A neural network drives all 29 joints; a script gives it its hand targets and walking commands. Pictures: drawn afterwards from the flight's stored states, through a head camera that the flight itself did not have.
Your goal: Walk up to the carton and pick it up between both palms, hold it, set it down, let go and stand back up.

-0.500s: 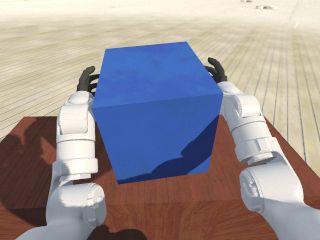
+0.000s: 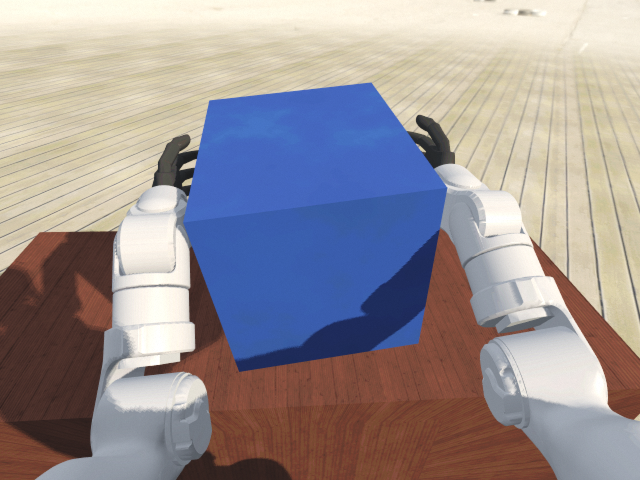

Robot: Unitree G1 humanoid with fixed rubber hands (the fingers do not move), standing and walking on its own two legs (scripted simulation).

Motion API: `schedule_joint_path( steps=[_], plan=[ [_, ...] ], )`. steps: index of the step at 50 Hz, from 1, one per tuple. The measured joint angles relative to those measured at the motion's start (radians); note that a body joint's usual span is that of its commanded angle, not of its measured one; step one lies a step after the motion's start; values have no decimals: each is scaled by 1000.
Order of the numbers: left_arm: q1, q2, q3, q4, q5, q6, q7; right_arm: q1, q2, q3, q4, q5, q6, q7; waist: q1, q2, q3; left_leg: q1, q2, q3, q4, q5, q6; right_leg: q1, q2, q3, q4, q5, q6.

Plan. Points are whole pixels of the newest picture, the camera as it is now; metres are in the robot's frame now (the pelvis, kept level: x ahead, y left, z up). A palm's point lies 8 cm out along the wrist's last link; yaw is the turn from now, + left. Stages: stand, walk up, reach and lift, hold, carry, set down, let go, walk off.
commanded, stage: hold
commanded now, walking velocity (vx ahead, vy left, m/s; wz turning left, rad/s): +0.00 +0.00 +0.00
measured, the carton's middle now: (309, 217) +0.37 +0.00 +0.21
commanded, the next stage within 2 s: none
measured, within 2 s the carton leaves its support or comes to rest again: neither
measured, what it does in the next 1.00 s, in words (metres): stands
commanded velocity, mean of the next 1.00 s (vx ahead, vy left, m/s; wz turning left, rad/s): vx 0.00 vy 0.00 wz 0.00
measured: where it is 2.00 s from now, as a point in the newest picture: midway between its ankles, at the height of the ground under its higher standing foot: outside the picture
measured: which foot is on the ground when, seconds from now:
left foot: down 0.00-1.00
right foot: down 0.00-1.00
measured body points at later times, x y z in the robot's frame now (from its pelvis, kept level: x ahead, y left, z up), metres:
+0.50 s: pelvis +0.00 -0.01 +0.00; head -0.09 +0.01 +0.44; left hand +0.37 +0.17 +0.25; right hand +0.38 -0.15 +0.27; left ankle +0.03 +0.12 -0.75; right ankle -0.02 -0.12 -0.75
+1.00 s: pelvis +0.00 +0.00 +0.00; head -0.09 +0.02 +0.44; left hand +0.37 +0.17 +0.25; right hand +0.38 -0.15 +0.27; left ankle +0.03 +0.12 -0.75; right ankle -0.02 -0.12 -0.75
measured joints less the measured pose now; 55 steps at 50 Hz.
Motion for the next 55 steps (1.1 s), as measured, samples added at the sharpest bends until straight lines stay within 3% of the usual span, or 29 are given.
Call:
schedule_joint_path(
  steps=[39, 55],
  plan=[
    [-7, 4, 11, 4, -2, -1, -8, -4, 1, 6, -4, -3, 4, -5, 6, 1, 3, 6, -2, -10, -4, 4, -2, 5, 2, -1, -1, 2, -2],
    [-32, 10, 7, 59, -4, -16, -3, -25, 3, -14, 40, -18, 0, 3, 5, 1, -11, 0, -2, -13, -4, 3, -3, 0, 2, -3, -2, 1, -3]
  ],
)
